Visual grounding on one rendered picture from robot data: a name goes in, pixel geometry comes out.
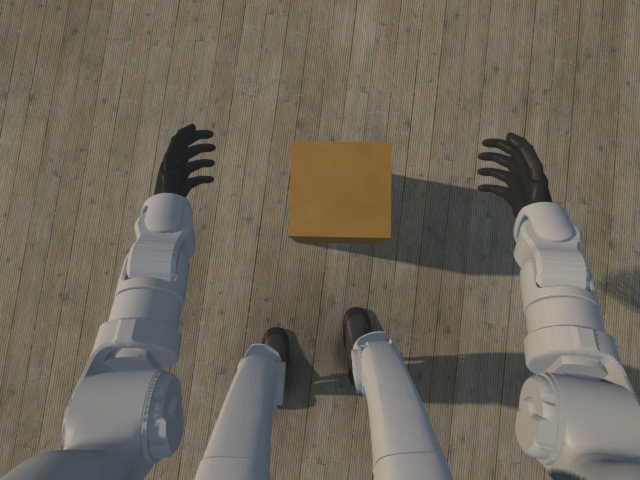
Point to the right robot upper arm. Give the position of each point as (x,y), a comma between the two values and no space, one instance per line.
(579,429)

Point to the right robot shin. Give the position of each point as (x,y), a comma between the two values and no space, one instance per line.
(374,336)

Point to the right robot forearm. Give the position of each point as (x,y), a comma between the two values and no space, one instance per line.
(565,330)

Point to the carton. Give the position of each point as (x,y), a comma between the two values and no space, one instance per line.
(340,192)

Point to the left robot forearm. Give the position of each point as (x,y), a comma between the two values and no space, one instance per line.
(142,329)

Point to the robot left hand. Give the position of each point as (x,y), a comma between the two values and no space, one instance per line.
(175,168)

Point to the robot right hand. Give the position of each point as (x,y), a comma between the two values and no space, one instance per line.
(526,181)

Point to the right robot thigh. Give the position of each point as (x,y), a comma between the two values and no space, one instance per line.
(404,444)

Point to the left robot upper arm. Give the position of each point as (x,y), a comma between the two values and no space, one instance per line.
(120,423)

